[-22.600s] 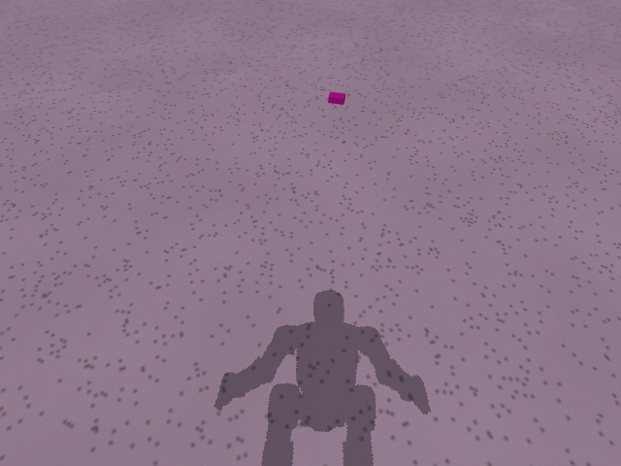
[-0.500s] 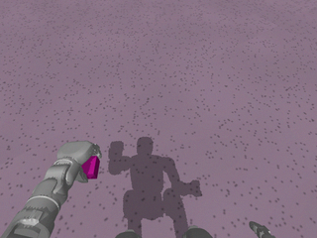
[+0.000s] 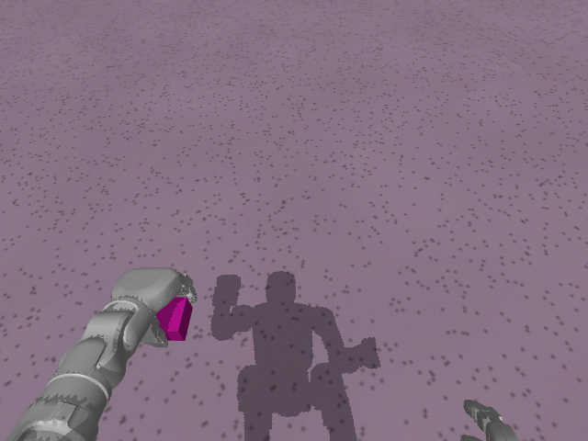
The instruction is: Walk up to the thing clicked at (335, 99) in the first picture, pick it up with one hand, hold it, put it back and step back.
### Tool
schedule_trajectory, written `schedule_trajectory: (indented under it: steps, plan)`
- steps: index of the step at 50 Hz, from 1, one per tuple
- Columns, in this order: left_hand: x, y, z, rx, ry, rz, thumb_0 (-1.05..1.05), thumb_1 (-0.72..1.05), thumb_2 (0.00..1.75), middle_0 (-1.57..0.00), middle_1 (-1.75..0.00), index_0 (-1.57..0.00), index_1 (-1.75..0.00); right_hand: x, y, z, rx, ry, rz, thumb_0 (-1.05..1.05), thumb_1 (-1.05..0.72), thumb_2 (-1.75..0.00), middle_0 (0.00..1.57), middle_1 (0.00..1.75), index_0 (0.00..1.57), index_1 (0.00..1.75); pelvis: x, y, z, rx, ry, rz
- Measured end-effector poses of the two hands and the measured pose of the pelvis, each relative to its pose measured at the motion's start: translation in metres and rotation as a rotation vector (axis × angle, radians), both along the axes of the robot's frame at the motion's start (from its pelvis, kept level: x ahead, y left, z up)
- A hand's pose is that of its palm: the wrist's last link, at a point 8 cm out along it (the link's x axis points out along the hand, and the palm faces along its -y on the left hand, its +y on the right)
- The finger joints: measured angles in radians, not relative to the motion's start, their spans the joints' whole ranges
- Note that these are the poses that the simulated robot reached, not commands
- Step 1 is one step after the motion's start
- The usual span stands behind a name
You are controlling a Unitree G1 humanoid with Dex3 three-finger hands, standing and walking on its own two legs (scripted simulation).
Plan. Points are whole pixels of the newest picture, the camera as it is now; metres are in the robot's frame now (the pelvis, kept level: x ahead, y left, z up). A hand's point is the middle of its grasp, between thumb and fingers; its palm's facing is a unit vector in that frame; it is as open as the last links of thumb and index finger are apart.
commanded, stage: hold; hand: left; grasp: from above
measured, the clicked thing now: (158, 318) +0.31 +0.23 -0.08
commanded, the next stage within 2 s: crouch in 1.36 s
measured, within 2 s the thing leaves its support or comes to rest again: neither
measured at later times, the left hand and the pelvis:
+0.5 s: hand (156, 327) +0.28 +0.21 -0.02, palm faces -0.45 -0.03 -0.89, open 8.4 cm; pelvis -0.01 -0.01 +0.01, yaw +0 degrees
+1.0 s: hand (153, 320) +0.28 +0.21 -0.01, palm faces -0.46 -0.04 -0.89, open 8.4 cm; pelvis +0.00 +0.00 +0.01, yaw +0 degrees
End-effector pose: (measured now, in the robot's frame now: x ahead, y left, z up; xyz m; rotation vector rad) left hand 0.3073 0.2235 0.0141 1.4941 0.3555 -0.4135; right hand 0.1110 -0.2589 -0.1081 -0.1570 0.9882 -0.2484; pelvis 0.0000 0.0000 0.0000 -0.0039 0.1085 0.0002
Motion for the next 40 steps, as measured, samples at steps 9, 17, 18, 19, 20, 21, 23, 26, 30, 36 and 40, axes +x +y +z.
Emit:
schedule_trajectory:
  steps: [9, 17, 18, 19, 20, 21, 23, 26, 30, 36, 40]
  plan:
    - [-0.008, -0.004, 0.010, 0.008, -0.024, 0.012, 0.00, 0.26, 0.24, -0.86, -0.28, -0.88, -0.25, 0.000, -0.004, 0.002, 0.009, -0.016, 0.003, 0.01, -0.90, -0.90, 0.21, 0.30, 0.21, 0.30, -0.006, -0.005, 0.003, 0.007, -0.021, 0.000]
    - [-0.019, -0.010, 0.013, -0.005, -0.008, 0.003, 0.00, 0.26, 0.23, -0.85, -0.28, -0.88, -0.26, 0.001, -0.006, 0.006, 0.008, -0.037, 0.008, 0.01, -0.91, -0.90, 0.21, 0.30, 0.20, 0.30, -0.011, -0.008, 0.005, 0.011, -0.039, 0.000]
    - [-0.020, -0.010, 0.014, -0.006, -0.009, 0.002, 0.00, 0.27, 0.23, -0.85, -0.29, -0.88, -0.26, 0.001, -0.006, 0.007, 0.008, -0.040, 0.009, 0.01, -0.91, -0.90, 0.21, 0.30, 0.20, 0.30, -0.012, -0.008, 0.005, 0.011, -0.041, -0.001]
    - [-0.021, -0.010, 0.014, -0.008, -0.010, 0.001, 0.00, 0.27, 0.23, -0.85, -0.29, -0.87, -0.26, 0.001, -0.006, 0.007, 0.007, -0.042, 0.010, 0.01, -0.91, -0.90, 0.21, 0.30, 0.20, 0.30, -0.012, -0.008, 0.005, 0.012, -0.043, -0.001]
    - [-0.022, -0.011, 0.015, -0.010, -0.013, -0.001, 0.00, 0.27, 0.23, -0.84, -0.29, -0.87, -0.26, 0.002, -0.006, 0.008, 0.007, -0.045, 0.012, 0.01, -0.91, -0.90, 0.21, 0.30, 0.20, 0.30, -0.013, -0.008, 0.005, 0.012, -0.045, -0.001]
    - [-0.023, -0.011, 0.016, -0.010, -0.016, -0.002, 0.00, 0.27, 0.23, -0.84, -0.29, -0.87, -0.26, 0.002, -0.006, 0.008, 0.007, -0.047, 0.013, 0.01, -0.91, -0.90, 0.21, 0.30, 0.20, 0.30, -0.013, -0.008, 0.006, 0.012, -0.047, -0.001]
    - [-0.024, -0.011, 0.017, -0.009, -0.022, -0.003, 0.00, 0.27, 0.23, -0.84, -0.29, -0.87, -0.26, 0.003, -0.005, 0.009, 0.007, -0.052, 0.016, 0.01, -0.91, -0.90, 0.21, 0.30, 0.20, 0.30, -0.014, -0.008, 0.006, 0.013, -0.050, -0.002]
    - [-0.025, -0.011, 0.020, -0.002, -0.028, -0.004, 0.00, 0.28, 0.23, -0.84, -0.30, -0.86, -0.27, 0.005, -0.005, 0.010, 0.009, -0.058, 0.018, 0.01, -0.91, -0.90, 0.21, 0.30, 0.20, 0.30, -0.015, -0.009, 0.007, 0.013, -0.055, -0.002]
    - [-0.025, -0.010, 0.024, -0.003, -0.036, 0.001, 0.00, 0.28, 0.22, -0.83, -0.30, -0.86, -0.27, 0.007, -0.003, 0.011, 0.013, -0.065, 0.021, 0.01, -0.91, -0.90, 0.21, 0.30, 0.20, 0.30, -0.015, -0.008, 0.008, 0.013, -0.061, -0.002]
    - [-0.024, -0.009, 0.028, -0.006, -0.030, 0.002, 0.00, 0.28, 0.22, -0.83, -0.30, -0.86, -0.27, 0.011, 0.001, 0.013, 0.020, -0.072, 0.023, 0.01, -0.91, -0.90, 0.21, 0.30, 0.20, 0.30, -0.013, -0.007, 0.011, 0.013, -0.069, -0.005]
    - [-0.023, -0.008, 0.030, -0.004, -0.027, 0.000, 0.00, 0.28, 0.22, -0.83, -0.30, -0.86, -0.27, 0.015, 0.004, 0.015, 0.022, -0.073, 0.026, 0.01, -0.91, -0.90, 0.21, 0.30, 0.20, 0.30, -0.011, -0.006, 0.012, 0.012, -0.071, -0.004]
